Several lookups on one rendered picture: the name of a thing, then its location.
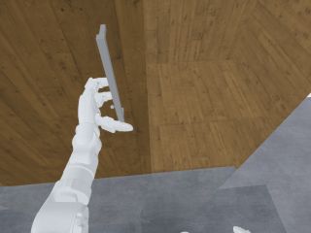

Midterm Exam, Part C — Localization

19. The left robot forearm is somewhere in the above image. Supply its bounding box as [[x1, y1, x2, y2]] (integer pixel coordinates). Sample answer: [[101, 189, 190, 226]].
[[30, 122, 102, 233]]

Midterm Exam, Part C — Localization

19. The wardrobe door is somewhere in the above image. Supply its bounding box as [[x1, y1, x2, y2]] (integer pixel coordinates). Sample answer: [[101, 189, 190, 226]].
[[0, 0, 152, 186]]

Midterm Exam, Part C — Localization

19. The robot left upper arm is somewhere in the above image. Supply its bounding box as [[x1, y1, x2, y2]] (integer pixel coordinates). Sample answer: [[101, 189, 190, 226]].
[[32, 202, 89, 233]]

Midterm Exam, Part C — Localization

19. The handle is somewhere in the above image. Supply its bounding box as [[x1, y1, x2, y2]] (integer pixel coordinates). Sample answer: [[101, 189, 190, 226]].
[[95, 24, 125, 122]]

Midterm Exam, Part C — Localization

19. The left robot hand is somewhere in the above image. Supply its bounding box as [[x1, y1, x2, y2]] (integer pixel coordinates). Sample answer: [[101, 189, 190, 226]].
[[78, 78, 133, 133]]

